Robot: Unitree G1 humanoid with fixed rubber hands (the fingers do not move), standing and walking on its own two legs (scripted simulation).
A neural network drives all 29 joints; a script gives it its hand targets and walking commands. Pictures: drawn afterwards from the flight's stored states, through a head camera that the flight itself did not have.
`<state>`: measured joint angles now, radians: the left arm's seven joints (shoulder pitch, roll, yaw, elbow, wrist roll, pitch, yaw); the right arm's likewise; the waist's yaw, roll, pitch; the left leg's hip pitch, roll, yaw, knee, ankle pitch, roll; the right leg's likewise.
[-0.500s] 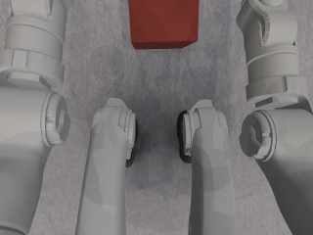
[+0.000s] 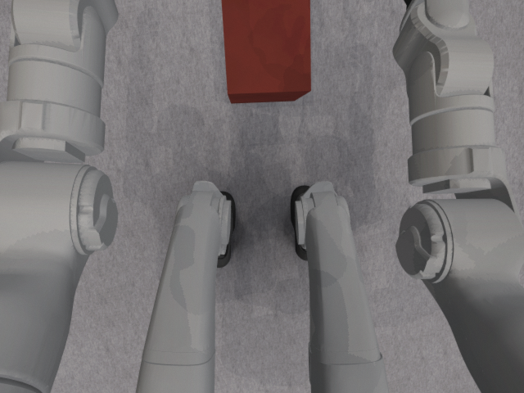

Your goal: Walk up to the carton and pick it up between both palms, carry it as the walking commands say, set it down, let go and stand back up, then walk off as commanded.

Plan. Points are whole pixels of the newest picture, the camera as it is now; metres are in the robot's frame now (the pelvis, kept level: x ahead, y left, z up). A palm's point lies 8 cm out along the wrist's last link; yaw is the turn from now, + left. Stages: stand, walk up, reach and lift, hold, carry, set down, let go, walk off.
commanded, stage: set down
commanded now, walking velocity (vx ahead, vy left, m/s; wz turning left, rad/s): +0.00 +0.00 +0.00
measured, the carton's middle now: (262, 25) +0.62 -0.01 -0.47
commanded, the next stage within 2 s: let go in 0.30 s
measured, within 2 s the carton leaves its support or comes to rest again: neither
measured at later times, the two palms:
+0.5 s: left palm out of the picture +0.56 +0.20 -0.04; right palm out of the picture +0.54 -0.16 -0.04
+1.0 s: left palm out of the picture +0.38 +0.21 +0.10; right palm out of the picture +0.36 -0.24 +0.10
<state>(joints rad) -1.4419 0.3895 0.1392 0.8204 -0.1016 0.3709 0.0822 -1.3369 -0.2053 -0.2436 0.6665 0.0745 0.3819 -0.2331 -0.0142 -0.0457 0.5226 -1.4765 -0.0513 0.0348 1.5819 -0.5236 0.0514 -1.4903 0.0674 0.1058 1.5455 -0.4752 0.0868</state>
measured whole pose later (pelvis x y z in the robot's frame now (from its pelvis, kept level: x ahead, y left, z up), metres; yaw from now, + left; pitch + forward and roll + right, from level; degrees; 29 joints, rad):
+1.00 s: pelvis +0.08 -0.02 +0.17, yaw -1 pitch +13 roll +2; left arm -0.25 0.26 0.09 0.58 0.00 0.15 -0.02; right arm -0.22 -0.15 -0.10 0.51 0.04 0.17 -0.02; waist -0.01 -0.04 0.05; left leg -0.64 -0.05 0.03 0.75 -0.33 0.03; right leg -0.71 0.03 0.14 0.80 -0.32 0.04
